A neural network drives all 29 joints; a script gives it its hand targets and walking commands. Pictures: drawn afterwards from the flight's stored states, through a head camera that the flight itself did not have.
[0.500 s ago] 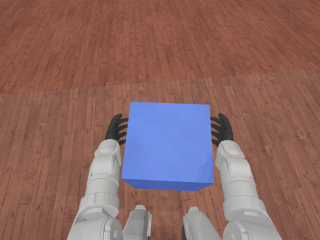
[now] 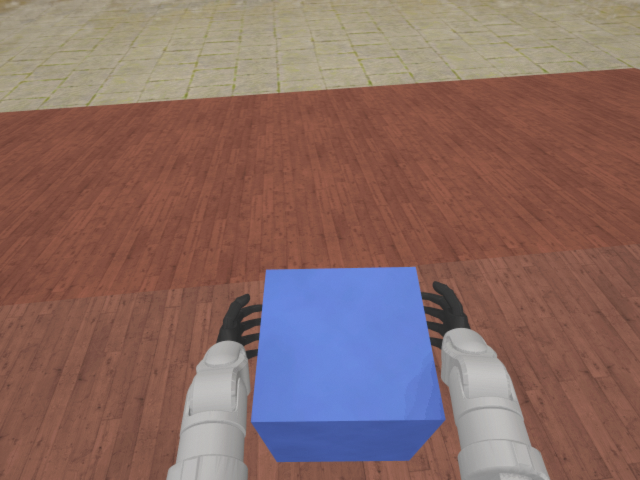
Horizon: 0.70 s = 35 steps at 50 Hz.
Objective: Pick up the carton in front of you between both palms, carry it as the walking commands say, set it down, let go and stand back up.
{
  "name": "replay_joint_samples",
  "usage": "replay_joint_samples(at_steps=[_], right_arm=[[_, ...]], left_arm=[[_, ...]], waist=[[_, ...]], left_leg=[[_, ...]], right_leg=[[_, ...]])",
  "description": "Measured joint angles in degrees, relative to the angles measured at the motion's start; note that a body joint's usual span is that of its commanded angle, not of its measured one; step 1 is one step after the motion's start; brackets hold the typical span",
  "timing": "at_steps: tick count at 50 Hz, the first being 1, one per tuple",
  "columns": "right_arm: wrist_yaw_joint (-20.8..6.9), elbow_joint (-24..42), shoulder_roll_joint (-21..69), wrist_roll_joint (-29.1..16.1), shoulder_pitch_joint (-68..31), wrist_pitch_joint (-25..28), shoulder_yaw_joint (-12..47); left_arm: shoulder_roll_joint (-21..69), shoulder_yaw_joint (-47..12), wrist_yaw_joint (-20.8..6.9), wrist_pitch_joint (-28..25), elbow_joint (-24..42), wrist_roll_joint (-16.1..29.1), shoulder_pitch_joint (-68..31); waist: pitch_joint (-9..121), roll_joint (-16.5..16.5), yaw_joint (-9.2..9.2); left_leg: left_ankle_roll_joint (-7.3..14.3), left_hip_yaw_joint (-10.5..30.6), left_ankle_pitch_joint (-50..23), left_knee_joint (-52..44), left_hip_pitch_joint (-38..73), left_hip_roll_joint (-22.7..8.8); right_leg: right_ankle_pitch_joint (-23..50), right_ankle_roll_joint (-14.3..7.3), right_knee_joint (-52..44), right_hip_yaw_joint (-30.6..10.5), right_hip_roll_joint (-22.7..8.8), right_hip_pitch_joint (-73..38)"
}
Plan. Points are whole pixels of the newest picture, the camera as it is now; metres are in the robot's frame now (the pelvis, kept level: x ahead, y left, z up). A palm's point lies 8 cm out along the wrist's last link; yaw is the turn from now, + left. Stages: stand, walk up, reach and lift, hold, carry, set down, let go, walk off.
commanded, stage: reach and lift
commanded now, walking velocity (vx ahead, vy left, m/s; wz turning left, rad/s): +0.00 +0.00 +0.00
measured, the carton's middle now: (341, 370) +0.30 +0.00 -0.06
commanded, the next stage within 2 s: hold in 1.00 s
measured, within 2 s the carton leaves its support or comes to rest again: neither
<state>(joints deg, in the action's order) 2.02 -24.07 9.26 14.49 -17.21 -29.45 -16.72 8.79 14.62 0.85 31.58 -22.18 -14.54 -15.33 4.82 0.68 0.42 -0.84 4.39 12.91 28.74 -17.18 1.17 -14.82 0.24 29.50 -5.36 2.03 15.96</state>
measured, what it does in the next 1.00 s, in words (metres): stands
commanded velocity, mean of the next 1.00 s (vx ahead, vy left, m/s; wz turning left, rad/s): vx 0.00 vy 0.00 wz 0.00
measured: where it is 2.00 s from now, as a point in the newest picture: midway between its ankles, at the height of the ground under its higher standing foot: outside the picture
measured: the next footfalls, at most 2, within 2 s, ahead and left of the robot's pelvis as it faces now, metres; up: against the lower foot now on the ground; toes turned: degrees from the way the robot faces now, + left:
none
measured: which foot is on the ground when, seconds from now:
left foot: down 0.00-1.00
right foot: down 0.00-1.00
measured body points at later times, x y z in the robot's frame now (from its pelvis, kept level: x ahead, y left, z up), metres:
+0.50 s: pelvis -0.01 +0.00 +0.01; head -0.03 +0.01 +0.46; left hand +0.30 +0.15 +0.03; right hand +0.31 -0.15 +0.03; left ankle +0.02 +0.13 -0.74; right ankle +0.01 -0.12 -0.74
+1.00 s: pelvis +0.01 +0.00 +0.01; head -0.03 +0.00 +0.46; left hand +0.31 +0.15 +0.04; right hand +0.31 -0.15 +0.04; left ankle +0.02 +0.13 -0.74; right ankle +0.01 -0.12 -0.74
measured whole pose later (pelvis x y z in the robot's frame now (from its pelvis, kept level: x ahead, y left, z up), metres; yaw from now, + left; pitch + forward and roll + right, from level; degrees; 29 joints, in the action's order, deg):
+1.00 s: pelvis +0.01 +0.00 +0.01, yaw +0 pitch -6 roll +0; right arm 0.0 -17.9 9.3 17.2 -17.1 -38.5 -14.7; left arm 8.8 12.6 -0.3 40.6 -16.0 -16.3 -15.2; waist -0.5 0.5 0.3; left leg -0.6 4.4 10.1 20.3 -4.7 1.1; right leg -12.0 0.3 21.1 -5.6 1.4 3.5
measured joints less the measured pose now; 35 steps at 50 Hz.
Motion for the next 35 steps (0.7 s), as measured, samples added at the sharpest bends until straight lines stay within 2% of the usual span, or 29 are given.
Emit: replay_joint_samples(at_steps=[10,21,35], right_arm=[[-1.3,-1.3,0.9,4.4,-3.1,-3.8,-2.8],[-1.8,0.3,1.3,4.7,-4.1,-4.3,-3.1],[-2.1,3.5,0.4,3.6,-1.4,-6.4,-0.1]], left_arm=[[0.9,2.9,-1.7,3.9,-1.7,-4.0,-3.5],[1.2,3.1,-1.9,4.5,0.3,-4.2,-4.3],[0.4,-0.3,-1.3,6.6,3.3,-2.6,-1.5]], waist=[[-3.8,-0.2,0.09],[-5.6,0.0,-0.05],[-5.2,0.0,-0.03]], left_leg=[[0.0,0.1,-1.4,-2.7,6.0,-0.1],[0.2,-0.1,-2.1,-3.9,7.2,0.0],[0.4,-0.2,-2.5,-6.9,10.2,0.2]], right_leg=[[1.4,-0.1,-2.7,0.0,-0.1,-6.0],[2.1,0.1,-3.9,-0.2,-0.3,-7.2],[2.5,0.3,-7.0,-0.4,-0.8,-10.2]])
